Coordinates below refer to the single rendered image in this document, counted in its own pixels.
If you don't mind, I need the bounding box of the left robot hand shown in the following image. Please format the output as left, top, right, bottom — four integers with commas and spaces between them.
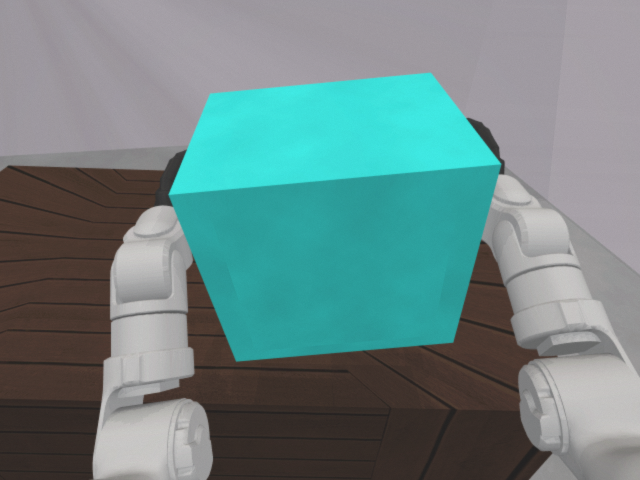
154, 150, 187, 207

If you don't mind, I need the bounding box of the pedestal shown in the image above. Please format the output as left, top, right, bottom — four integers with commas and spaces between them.
0, 165, 558, 480

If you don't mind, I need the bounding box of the right robot hand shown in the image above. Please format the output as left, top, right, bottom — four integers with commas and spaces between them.
466, 118, 505, 175

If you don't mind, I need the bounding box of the left robot upper arm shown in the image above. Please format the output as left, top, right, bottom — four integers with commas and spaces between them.
92, 398, 213, 480

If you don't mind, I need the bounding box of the carton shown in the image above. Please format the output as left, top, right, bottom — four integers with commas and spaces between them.
169, 73, 501, 362

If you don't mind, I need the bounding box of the right robot upper arm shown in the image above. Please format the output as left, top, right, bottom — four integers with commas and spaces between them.
518, 353, 640, 480

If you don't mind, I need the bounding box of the robot left forearm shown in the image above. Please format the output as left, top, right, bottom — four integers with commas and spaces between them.
93, 206, 195, 479

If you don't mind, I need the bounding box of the robot right forearm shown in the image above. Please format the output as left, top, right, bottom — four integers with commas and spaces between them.
481, 174, 640, 384

